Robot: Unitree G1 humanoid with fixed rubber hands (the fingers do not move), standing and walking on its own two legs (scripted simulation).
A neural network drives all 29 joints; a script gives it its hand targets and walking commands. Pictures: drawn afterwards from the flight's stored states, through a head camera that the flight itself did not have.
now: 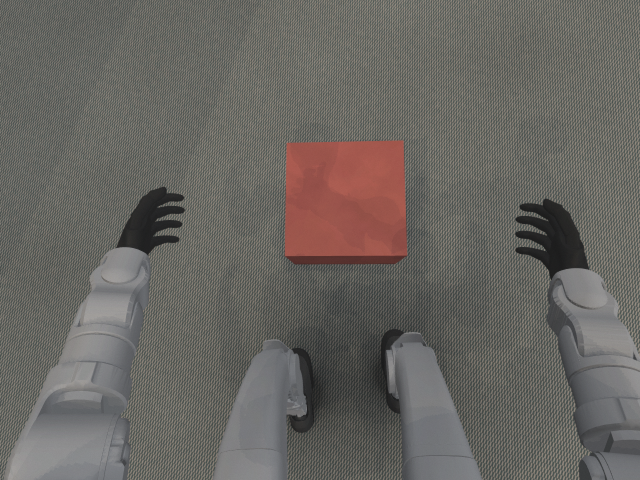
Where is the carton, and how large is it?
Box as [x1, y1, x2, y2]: [285, 140, 406, 263]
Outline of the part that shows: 403,140 287,143 285,256 294,263 395,263 406,255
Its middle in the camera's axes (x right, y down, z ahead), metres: +0.06 -0.09 +0.97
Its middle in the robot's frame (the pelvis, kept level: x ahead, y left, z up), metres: +0.54 +0.00 -0.58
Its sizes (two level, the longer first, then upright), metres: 0.272 0.268 0.195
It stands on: the floor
